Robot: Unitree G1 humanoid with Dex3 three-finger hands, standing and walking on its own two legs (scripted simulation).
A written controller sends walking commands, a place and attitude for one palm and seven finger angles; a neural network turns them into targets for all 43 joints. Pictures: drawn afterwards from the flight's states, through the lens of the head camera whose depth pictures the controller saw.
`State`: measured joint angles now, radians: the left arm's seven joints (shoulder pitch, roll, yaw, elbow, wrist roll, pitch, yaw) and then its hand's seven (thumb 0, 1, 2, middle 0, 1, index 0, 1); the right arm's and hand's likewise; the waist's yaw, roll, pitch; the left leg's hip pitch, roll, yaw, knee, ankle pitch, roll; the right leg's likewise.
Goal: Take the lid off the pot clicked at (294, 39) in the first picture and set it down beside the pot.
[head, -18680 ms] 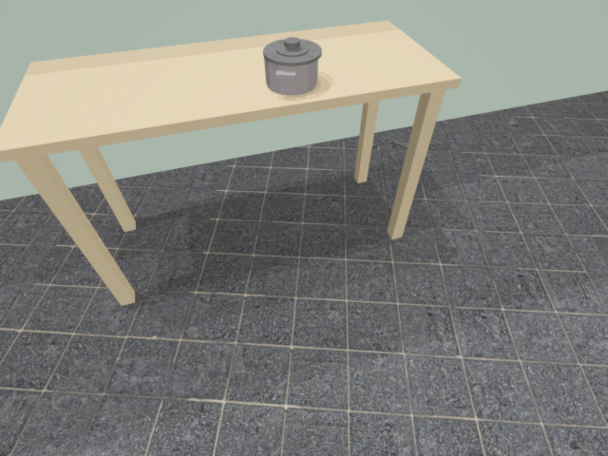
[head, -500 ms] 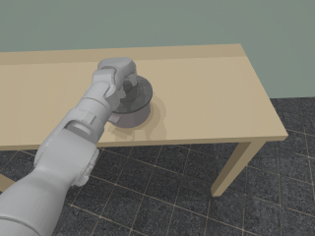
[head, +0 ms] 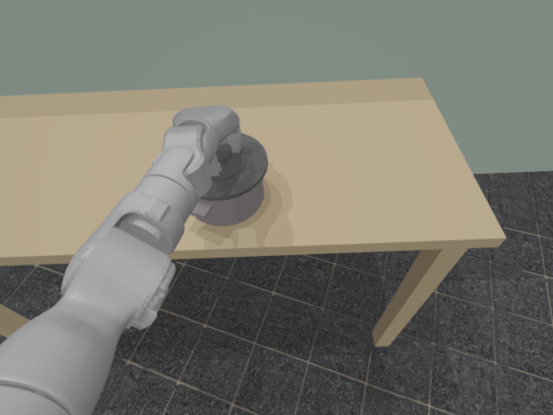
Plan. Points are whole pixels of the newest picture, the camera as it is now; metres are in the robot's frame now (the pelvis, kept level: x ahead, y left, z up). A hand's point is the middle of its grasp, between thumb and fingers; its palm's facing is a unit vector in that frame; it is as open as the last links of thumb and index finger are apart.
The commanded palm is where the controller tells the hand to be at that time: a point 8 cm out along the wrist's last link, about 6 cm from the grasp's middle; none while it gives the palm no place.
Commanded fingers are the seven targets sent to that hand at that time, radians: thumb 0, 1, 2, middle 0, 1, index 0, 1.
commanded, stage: lift the lid straight up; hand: left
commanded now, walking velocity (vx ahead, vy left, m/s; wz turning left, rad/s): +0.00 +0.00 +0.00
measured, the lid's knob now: (219, 153) +0.51 +0.06 +0.09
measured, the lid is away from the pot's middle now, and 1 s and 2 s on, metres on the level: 0.01 0.01 0.01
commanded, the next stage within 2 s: open the fingers wide in 0.58 s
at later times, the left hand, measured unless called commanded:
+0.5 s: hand (209, 141) +0.48 +0.07 +0.14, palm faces -0.32 -0.02 -0.95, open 4.9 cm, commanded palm +0.48 +0.07 +0.21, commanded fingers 0.00 0.76 0.93 -1.13 -1.16 -0.75 -1.03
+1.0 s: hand (207, 128) +0.48 +0.07 +0.16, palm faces -0.24 +0.01 -0.97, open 5.4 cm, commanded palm +0.48 +0.07 +0.22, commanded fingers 0.00 0.33 1.02 -0.97 -0.70 -0.75 -0.62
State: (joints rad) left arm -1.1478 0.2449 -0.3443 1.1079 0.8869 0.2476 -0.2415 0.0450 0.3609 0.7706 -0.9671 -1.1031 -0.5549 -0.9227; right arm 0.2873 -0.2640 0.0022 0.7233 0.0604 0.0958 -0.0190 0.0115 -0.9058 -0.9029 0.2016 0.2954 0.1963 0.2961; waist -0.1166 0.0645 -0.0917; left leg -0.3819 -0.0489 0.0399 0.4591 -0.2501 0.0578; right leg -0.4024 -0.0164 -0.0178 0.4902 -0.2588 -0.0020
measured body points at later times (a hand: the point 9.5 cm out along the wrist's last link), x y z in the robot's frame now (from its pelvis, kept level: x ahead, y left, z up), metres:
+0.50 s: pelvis +0.00 +0.00 +0.00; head +0.04 -0.03 +0.45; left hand +0.49 +0.07 +0.19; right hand +0.07 -0.26 -0.14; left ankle -0.02 +0.09 -0.74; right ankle -0.02 -0.12 -0.74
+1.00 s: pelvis +0.00 +0.00 +0.00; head +0.04 -0.03 +0.45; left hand +0.49 +0.07 +0.22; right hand +0.07 -0.25 -0.14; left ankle -0.02 +0.09 -0.74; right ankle -0.02 -0.12 -0.74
